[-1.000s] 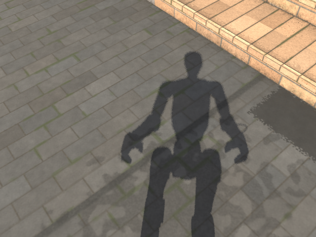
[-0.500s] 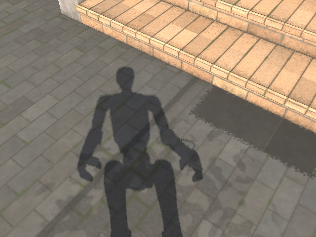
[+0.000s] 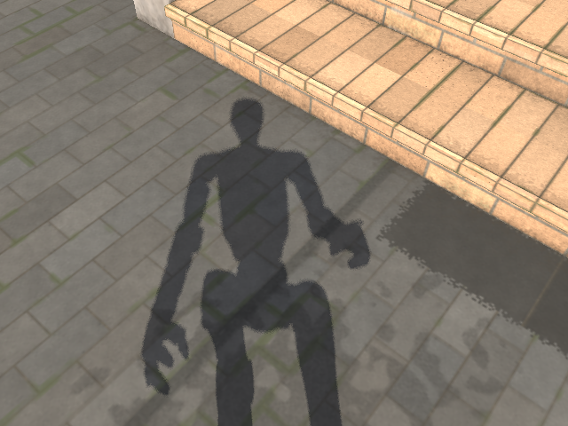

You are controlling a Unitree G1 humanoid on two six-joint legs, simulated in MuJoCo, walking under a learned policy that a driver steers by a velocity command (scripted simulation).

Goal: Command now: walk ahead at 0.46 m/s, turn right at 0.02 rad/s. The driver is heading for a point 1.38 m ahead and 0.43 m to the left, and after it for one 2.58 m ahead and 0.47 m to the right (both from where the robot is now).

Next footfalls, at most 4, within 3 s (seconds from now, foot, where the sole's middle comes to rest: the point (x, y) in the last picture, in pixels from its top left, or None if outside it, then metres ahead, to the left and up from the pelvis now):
0.48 right None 0.45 -0.09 -0.76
1.04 left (263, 317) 0.72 0.11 -0.76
1.56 right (284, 209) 1.07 0.07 -0.76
2.08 left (169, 189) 1.13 0.42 -0.76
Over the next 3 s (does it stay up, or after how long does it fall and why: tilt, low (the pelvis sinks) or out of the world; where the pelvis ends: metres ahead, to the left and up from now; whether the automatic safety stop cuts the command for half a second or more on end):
stays up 1.40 0.57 0.02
